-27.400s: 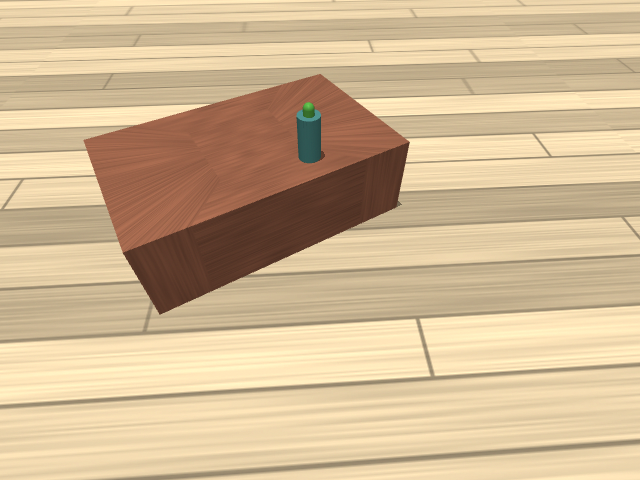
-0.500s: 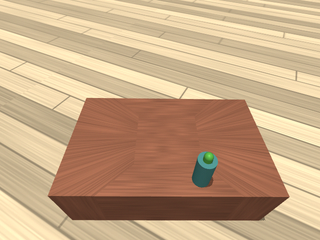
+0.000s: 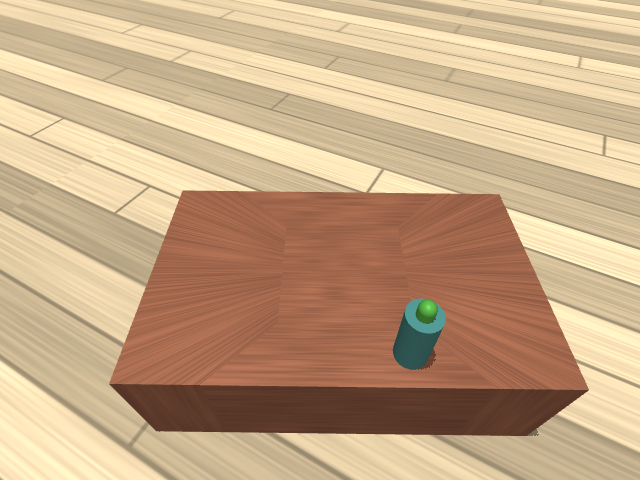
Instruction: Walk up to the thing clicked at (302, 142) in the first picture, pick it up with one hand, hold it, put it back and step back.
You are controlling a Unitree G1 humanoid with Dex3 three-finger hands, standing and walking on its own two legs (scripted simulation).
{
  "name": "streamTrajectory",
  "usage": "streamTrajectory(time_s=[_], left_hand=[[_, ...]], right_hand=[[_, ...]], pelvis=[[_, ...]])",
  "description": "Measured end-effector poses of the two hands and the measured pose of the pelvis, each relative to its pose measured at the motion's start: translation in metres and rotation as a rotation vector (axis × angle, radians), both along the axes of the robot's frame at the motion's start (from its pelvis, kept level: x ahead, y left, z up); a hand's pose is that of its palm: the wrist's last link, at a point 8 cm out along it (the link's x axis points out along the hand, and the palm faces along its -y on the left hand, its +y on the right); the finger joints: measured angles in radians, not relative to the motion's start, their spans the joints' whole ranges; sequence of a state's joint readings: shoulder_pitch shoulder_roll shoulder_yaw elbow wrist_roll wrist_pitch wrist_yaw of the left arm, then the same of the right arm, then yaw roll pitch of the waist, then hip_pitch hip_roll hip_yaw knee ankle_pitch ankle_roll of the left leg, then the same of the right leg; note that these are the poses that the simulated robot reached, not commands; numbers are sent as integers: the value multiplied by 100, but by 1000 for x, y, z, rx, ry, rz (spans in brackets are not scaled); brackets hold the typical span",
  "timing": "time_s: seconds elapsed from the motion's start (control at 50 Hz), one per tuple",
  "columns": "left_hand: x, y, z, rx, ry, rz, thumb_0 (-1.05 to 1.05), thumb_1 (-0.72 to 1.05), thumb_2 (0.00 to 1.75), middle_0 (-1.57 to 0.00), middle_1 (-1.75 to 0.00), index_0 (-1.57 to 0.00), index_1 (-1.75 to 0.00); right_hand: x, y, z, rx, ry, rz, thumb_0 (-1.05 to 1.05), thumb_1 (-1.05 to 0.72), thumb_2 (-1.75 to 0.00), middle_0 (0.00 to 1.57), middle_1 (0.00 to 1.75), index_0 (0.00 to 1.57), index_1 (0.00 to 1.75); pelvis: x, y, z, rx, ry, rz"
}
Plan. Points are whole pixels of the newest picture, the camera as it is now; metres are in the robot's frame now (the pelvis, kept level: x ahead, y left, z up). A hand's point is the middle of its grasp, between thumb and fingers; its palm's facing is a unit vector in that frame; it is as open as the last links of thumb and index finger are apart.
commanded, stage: stand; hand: right
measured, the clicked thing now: (419, 330) +0.49 -0.22 -0.31
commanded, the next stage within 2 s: none
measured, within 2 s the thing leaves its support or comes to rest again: neither
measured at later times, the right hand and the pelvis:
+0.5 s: hand out of the picture +0.08 -0.25 -0.16, palm faces -0.02 +0.94 -0.35, open 7.4 cm; pelvis +0.02 +0.00 +0.00, yaw +0 degrees
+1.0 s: hand out of the picture +0.08 -0.25 -0.16, palm faces -0.02 +0.94 -0.34, open 7.4 cm; pelvis +0.02 +0.00 +0.00, yaw +0 degrees
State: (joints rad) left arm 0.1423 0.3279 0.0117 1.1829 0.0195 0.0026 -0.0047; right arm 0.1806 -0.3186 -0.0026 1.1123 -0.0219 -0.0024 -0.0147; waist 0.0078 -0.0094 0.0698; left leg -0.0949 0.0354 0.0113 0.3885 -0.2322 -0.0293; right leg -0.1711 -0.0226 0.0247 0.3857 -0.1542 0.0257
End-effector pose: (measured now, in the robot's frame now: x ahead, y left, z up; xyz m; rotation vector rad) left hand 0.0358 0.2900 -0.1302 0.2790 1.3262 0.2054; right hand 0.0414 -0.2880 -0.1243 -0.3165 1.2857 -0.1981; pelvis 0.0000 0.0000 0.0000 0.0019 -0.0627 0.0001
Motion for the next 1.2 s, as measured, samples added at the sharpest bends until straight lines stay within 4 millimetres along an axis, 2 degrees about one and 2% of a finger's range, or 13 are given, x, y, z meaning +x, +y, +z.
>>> streamTrajectory(time_s=[0.12,0.26,0.44,0.72,1.2], left_hand=[[7,1,1,-1,-2,-6,1,90,90,-20,-30,-20,-30],[22,2,3,1,-27,-16,1,90,90,-20,-30,-20,-30],[36,3,5,6,-49,-27,1,90,90,-20,-30,-20,-30],[45,6,9,16,-60,-28,1,90,90,-20,-30,-21,-30],[34,5,9,19,-49,-25,1,90,90,-20,-30,-21,-30]], right_hand=[[7,3,0,4,-1,1,0,-75,-86,21,30,20,30],[19,3,1,2,-18,4,0,-87,-89,21,30,21,30],[27,-1,4,-5,-23,3,0,-90,-90,21,30,21,30],[32,-5,5,-10,-24,-2,0,-90,-90,21,30,21,30],[28,-8,5,-3,-16,-3,0,-90,-90,21,30,21,30]], pelvis=[[5,2,1,2,4,0],[9,3,1,2,7,0],[14,4,2,0,15,2],[18,3,3,1,15,4],[15,0,3,1,16,7]])
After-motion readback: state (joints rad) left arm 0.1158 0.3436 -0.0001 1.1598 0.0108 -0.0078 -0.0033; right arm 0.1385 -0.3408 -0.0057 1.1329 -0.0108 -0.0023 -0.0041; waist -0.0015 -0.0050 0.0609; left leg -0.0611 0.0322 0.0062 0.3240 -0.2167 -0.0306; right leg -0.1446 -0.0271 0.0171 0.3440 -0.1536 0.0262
